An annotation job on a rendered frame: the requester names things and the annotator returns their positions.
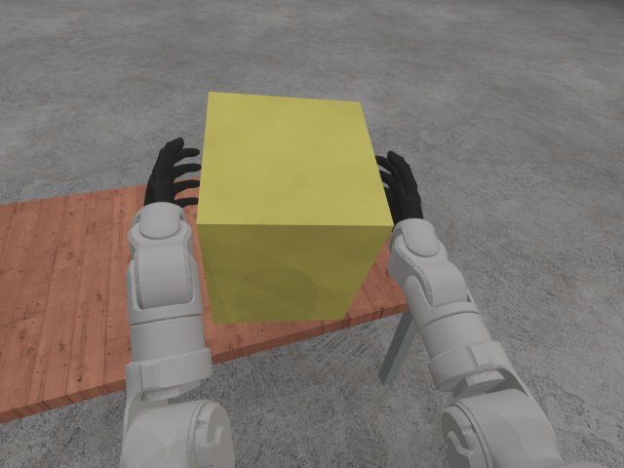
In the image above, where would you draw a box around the right robot upper arm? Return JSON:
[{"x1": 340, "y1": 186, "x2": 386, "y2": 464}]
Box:
[{"x1": 442, "y1": 389, "x2": 608, "y2": 468}]

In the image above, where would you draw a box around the carton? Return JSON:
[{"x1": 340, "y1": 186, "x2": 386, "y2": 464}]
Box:
[{"x1": 196, "y1": 92, "x2": 394, "y2": 324}]

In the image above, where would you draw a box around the left robot forearm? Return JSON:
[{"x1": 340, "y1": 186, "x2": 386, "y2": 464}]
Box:
[{"x1": 120, "y1": 202, "x2": 213, "y2": 468}]

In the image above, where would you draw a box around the robot right hand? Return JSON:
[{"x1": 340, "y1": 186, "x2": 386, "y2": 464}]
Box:
[{"x1": 374, "y1": 150, "x2": 424, "y2": 231}]

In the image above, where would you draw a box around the table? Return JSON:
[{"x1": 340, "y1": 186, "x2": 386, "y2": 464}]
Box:
[{"x1": 0, "y1": 177, "x2": 418, "y2": 424}]

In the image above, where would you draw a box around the left robot upper arm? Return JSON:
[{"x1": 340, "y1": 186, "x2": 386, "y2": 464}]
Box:
[{"x1": 122, "y1": 399, "x2": 235, "y2": 468}]

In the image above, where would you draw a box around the robot left hand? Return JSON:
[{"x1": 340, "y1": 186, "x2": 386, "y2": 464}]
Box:
[{"x1": 144, "y1": 137, "x2": 202, "y2": 208}]

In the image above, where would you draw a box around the right robot forearm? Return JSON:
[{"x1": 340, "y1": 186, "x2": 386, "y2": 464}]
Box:
[{"x1": 388, "y1": 218, "x2": 561, "y2": 455}]

